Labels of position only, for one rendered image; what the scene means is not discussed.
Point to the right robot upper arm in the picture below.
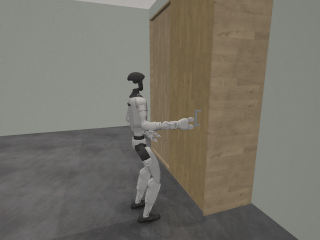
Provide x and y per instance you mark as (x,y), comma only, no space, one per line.
(141,106)

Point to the left robot foot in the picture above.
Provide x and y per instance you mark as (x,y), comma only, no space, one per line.
(135,205)

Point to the robot right hand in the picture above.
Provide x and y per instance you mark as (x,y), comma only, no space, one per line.
(183,124)

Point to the robot left hand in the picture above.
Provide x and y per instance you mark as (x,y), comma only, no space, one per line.
(150,136)

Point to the wardrobe door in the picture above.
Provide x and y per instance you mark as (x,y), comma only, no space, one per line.
(161,27)
(191,34)

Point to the left robot upper arm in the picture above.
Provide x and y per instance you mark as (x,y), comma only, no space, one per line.
(127,116)

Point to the right robot shin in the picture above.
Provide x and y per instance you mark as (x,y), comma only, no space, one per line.
(150,197)

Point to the robot right forearm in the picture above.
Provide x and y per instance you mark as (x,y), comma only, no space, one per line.
(154,126)

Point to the handle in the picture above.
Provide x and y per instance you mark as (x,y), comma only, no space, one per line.
(195,118)

